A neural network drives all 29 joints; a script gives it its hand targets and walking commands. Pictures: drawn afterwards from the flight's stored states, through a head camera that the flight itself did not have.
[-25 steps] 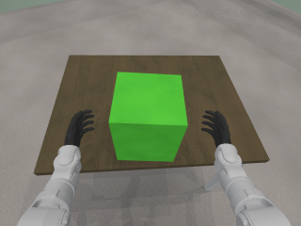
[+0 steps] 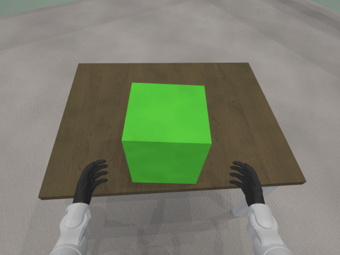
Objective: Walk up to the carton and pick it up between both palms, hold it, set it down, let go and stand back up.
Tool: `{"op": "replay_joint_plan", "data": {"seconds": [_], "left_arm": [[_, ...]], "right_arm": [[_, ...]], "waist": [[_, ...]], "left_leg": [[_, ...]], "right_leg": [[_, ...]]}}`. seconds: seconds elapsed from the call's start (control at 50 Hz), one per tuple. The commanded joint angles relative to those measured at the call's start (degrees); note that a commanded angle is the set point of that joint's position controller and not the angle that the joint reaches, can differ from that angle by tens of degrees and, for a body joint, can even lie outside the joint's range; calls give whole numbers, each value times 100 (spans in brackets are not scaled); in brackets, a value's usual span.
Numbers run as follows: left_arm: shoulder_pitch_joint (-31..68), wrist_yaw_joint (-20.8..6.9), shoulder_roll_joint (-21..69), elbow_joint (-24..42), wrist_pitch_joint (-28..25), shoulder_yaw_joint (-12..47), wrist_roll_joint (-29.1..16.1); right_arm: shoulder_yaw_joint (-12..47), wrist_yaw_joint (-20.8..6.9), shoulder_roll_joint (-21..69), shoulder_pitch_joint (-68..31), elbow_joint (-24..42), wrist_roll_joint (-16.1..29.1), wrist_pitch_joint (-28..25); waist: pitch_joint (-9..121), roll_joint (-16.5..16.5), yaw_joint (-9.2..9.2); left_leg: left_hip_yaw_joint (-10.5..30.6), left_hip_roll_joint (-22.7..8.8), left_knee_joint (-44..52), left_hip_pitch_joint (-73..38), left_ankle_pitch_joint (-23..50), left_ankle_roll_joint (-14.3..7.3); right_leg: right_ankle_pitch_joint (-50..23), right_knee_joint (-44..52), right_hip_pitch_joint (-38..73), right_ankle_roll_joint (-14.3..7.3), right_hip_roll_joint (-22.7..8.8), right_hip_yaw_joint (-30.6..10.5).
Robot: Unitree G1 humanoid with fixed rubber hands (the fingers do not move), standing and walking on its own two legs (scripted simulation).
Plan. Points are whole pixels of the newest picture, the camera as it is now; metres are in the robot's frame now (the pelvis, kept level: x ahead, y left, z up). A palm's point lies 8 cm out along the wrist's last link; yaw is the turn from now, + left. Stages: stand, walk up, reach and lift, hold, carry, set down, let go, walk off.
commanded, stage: set down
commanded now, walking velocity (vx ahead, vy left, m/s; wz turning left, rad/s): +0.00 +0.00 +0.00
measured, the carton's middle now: (166, 136) +0.46 +0.02 -0.06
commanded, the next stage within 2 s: none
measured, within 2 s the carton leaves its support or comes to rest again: neither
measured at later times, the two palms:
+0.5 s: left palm (79, 229) +0.20 +0.23 -0.07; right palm (256, 232) +0.19 -0.19 -0.07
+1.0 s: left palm (75, 246) +0.16 +0.23 -0.09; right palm (254, 244) +0.16 -0.19 -0.08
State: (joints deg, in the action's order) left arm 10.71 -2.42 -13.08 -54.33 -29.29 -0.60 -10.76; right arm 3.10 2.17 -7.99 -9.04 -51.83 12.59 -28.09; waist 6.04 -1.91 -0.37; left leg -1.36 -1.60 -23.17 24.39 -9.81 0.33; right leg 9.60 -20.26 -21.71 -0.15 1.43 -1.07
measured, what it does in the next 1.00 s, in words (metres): stands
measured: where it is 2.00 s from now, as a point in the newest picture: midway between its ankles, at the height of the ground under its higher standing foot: outside the picture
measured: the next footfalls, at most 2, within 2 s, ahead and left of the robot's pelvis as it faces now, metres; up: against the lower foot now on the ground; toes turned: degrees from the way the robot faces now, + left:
none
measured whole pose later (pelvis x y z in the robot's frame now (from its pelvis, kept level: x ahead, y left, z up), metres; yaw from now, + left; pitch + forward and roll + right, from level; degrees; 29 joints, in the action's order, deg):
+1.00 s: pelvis +0.01 +0.00 +0.00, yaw +1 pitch +1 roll -1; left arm -8.1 0.3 -12.2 -45.7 -13.5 1.1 -9.0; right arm 1.6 0.2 -5.8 9.4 -49.7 6.8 -20.3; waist 1.2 -2.2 0.6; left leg -1.0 -0.7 -23.4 12.3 -12.5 0.0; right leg 12.9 -20.9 -9.5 0.2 0.5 -0.6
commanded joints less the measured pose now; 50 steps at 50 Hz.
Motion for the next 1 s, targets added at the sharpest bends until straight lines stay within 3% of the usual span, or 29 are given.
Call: {"op": "replay_joint_plan", "data": {"seconds": [0.0, 0.04, 0.12, 0.18, 0.2, 0.22, 0.28, 0.36, 0.52, 0.54, 0.56, 0.58, 0.62, 0.64, 0.66, 0.68, 0.72, 0.74, 0.76, 0.78, 0.8, 0.84, 0.86, 0.88, 0.9, 0.92, 0.94, 0.96, 0.98], "left_arm": [[723, -3, -750, 753, -224, -287, 79], [324, -48, -492, 452, -104, -253, 191], [520, -10, -599, 611, -35, -229, 109], [351, 69, -655, 1107, -150, -178, -66], [293, 41, -471, 423, 138, -94, 108], [84, 38, -648, 1067, 75, -192, 52], [-629, 17, -589, 1206, 150, -185, 158], [-853, -48, -505, 1518, 247, -128, 209], [-1203, 223, -476, 994, 190, 137, -118], [-1063, 305, -698, 1677, -111, 88, -319], [-1257, 305, -514, 901, 105, 196, -105], [-1054, 299, -654, 1364, 72, 144, -177], [-1252, 277, -457, 734, 458, 250, -65], [-1336, 344, -756, 2028, 126, 117, -340], [-1524, 337, -375, 659, 558, 341, -32], [-1241, 304, -712, 1831, 390, 166, -234], [-1402, 250, -443, 930, 773, 274, -47], [-1544, 287, -683, 1792, 508, 143, -231], [-1555, 239, -353, 521, 942, 261, 87], [-1449, 260, -607, 1801, 703, 87, -181], [-1496, 264, -366, 813, 968, 241, 41], [-1495, 248, -492, 1715, 979, 79, -14], [-1385, 262, -271, 873, 1348, 161, 173], [-1509, 285, -562, 2091, 1059, 11, -2], [-1307, 269, -243, 419, 1616, 116, 321], [-1503, 274, -616, 2397, 1138, -100, 6], [-1180, 327, -271, 616, 1550, 135, 327], [-1585, 246, -527, 1753, 1527, -63, 239], [-1365, 297, -427, 1914, 1508, 0, 127]], "right_arm": [[-157, 28, -521, -748, 902, -35, -328], [-20, 12, -357, -239, 393, -38, -300], [-134, -1, -400, -402, 557, -253, -242], [-290, -24, -451, -314, 1122, -242, -331], [-60, -31, -264, -89, 310, -272, -72], [-247, -14, -389, -41, 929, -247, -180], [-112, 27, -333, 719, 871, -196, -258], [-200, 27, -256, 906, 1070, -335, -243], [-96, -144, -326, 1462, 827, -405, -137], [-265, -165, -440, 1265, 1629, -335, -351], [-111, -201, -331, 1575, 551, -372, -147], [-262, -194, -384, 1253, 1142, -402, -189], [-80, -201, -279, 1444, 367, -493, 119], [-360, -190, -523, 1356, 1758, -414, -204], [-50, -251, -264, 1876, -90, -430, 153], [-357, -215, -436, 1216, 1415, -387, -35], [-70, -232, -189, 1474, 384, -429, 295], [-252, -212, -384, 1515, 1450, -402, 86], [40, -217, -153, 1762, -56, -463, 434], [-246, -185, -341, 1453, 1417, -390, 183], [-71, -205, -251, 1710, 152, -493, 406], [-331, -178, -378, 1499, 1189, -472, 319], [-165, -179, -244, 1538, 130, -559, 608], [-378, -153, -404, 1462, 1542, -468, 347], [-121, -197, -212, 1649, -457, -603, 820], [-481, -155, -432, 1489, 1981, -473, 359], [-169, -245, -289, 1677, -421, -617, 753], [-483, -156, -408, 1438, 1195, -597, 627], [-432, -126, -359, 1475, 1174, -621, 634]], "waist": [[1741, 267, 153], [1125, 320, 75], [873, 232, 64], [1425, 224, 74], [1133, 295, 36], [1216, 310, 102], [1048, 286, 61], [729, 337, 95], [330, 168, 64], [517, 66, 141], [363, 213, 69], [352, 271, 108], [139, 290, 39], [502, 242, 184], [158, 422, 15], [354, 392, 128], [70, 412, 58], [159, 256, 159], [-242, 292, 37], [137, 194, 140], [-124, 302, 35], [8, 359, 140], [-147, 477, 41], [98, 331, 164], [-287, 400, -20], [110, 210, 170], [-175, 351, -6], [-43, 276, 87], [107, 206, 58]], "left_leg": [[-110, 204, -93, -1108, 1439, 298], [-123, 162, -46, -1200, 1367, 347], [-192, 156, 18, -1136, 750, 332], [-220, 202, -56, -1137, 952, 282], [-191, 162, 16, -1181, 926, 344], [-203, 212, -85, -1089, 953, 255], [-183, 197, -150, -1368, 1573, 299], [-142, 149, -44, -1375, 1340, 351], [-268, 153, 153, -1113, 1021, 293], [-295, 214, 65, -974, 1007, 227], [-250, 127, 191, -1107, 954, 350], [-240, 189, 120, -949, 749, 296], [-181, 130, 223, -997, 704, 354], [-210, 229, 76, -891, 837, 199], [-180, 58, 292, -1233, 887, 395], [-165, 188, 106, -1004, 826, 273], [-146, 99, 216, -1169, 809, 360], [-164, 167, 141, -988, 828, 244], [-143, 41, 308, -1176, 755, 378], [-175, 179, 141, -1080, 887, 220], [-134, 64, 305, -1256, 862, 343], [-168, 140, 208, -1284, 891, 278], [-86, 40, 317, -1428, 930, 418], [-186, 168, 164, -1290, 1021, 263], [-141, 3, 378, -1478, 811, 437], [-228, 223, 111, -1271, 958, 214], [-159, 8, 399, -1424, 832, 428], [-189, 160, 213, -1469, 822, 280], [-166, 121, 236, -1430, 999, 270]], "right_leg": [[-1214, -50, 741, -22, 101, -72], [-1046, 94, 744, -37, 32, -97], [-451, 104, 634, -15, 21, -64], [-729, -64, 785, 26, 83, -14], [-641, 15, 760, -36, 7, -35], [-688, -50, 655, 10, 73, -46], [-1275, -11, 916, -29, 47, -80], [-897, 43, 912, -54, 104, -17], [-751, 3, 1530, 10, -61, -31], [-870, -113, 1600, 75, 15, -61], [-674, -32, 1568, -9, -103, -38], [-552, -37, 1424, 21, -33, -54], [-542, 21, 1391, -72, -156, -39], [-717, -152, 1424, 16, 3, -44], [-473, 51, 1374, -125, -209, 11], [-508, -46, 1123, -36, 22, -4], [-318, 85, 1121, -123, -119, 10], [-463, -25, 1314, -39, -4, 23], [-240, 160, 1301, -154, -192, 13], [-517, 49, 1363, -42, -28, -9], [-308, 142, 1394, -115, -180, 28], [-357, 154, 1284, -82, -24, 17], [-203, 264, 1293, -168, -145, 59], [-494, 121, 1409, -67, 30, 48], [-72, 329, 1321, -163, -216, 113], [-591, 72, 1421, 20, 64, 56], [-141, 254, 1439, -109, -207, 185], [-325, 214, 1267, -53, -18, 56], [-480, 200, 1420, -53, -52, 80]]}}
